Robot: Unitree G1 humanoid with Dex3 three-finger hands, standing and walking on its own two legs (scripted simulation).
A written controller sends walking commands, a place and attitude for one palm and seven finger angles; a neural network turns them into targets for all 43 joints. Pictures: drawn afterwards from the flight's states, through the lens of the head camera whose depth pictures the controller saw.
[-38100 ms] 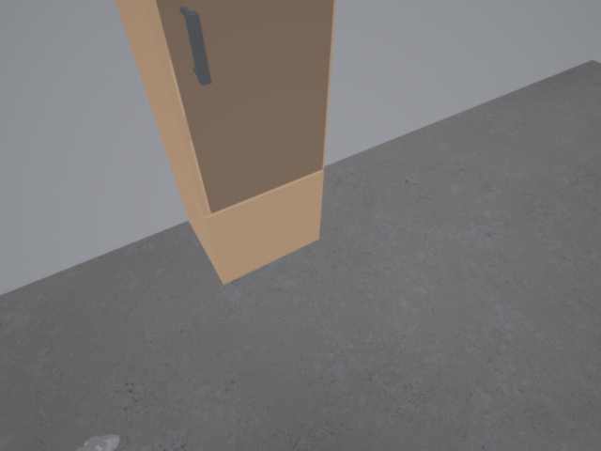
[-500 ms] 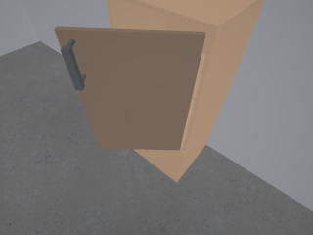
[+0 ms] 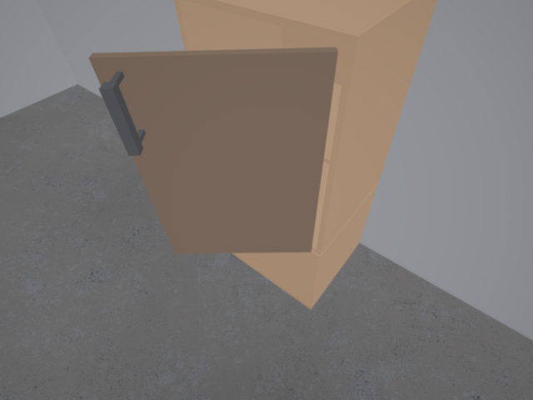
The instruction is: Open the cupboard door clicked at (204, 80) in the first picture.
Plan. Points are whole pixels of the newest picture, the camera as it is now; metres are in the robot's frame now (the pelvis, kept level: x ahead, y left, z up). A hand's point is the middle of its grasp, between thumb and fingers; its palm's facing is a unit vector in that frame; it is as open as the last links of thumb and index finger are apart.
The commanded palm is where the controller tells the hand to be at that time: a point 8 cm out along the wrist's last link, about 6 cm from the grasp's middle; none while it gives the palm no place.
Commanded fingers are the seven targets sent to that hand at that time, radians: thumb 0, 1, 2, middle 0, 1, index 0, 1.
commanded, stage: look again from close up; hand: left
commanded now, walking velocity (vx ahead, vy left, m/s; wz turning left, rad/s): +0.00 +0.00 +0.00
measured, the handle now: (127, 114) +0.54 +0.28 +0.16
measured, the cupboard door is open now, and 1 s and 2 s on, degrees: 38 38 38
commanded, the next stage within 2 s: shuffle to correct the standing spot in 0.34 s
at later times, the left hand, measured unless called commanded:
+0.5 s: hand out of the picture +0.01 +0.17 -0.17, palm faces +0.01 -0.98 -0.22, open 7.3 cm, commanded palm none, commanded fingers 0.00 0.90 0.90 -0.20 -0.30 -0.20 -0.30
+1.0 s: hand out of the picture +0.05 +0.23 -0.17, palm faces +0.04 -0.97 -0.24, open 7.4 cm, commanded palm none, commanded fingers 0.00 0.90 0.90 -0.20 -0.30 -0.20 -0.30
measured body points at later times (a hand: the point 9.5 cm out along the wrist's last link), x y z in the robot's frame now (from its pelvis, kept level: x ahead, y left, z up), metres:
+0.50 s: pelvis +0.00 +0.00 +0.00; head +0.02 -0.02 +0.45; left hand +0.01 +0.23 -0.15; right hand -0.03 -0.20 -0.17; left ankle -0.05 +0.10 -0.74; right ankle +0.04 -0.09 -0.74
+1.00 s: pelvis +0.01 +0.04 +0.00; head +0.03 +0.03 +0.44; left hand +0.05 +0.28 -0.16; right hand +0.00 -0.18 -0.17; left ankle -0.05 +0.10 -0.74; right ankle +0.04 -0.09 -0.74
